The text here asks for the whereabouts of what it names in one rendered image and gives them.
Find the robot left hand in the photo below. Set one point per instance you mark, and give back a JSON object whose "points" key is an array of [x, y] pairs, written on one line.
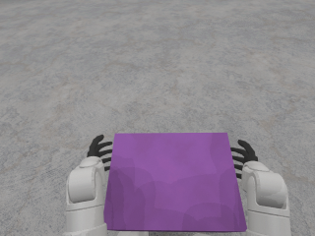
{"points": [[95, 147]]}

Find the robot left forearm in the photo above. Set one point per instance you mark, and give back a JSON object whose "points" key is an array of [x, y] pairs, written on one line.
{"points": [[84, 199]]}

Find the robot right forearm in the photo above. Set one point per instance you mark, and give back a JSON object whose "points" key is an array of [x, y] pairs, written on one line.
{"points": [[267, 201]]}

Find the carton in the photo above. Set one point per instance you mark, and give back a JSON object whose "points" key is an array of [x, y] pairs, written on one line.
{"points": [[173, 182]]}

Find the robot right hand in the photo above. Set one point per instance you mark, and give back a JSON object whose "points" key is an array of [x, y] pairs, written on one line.
{"points": [[248, 153]]}

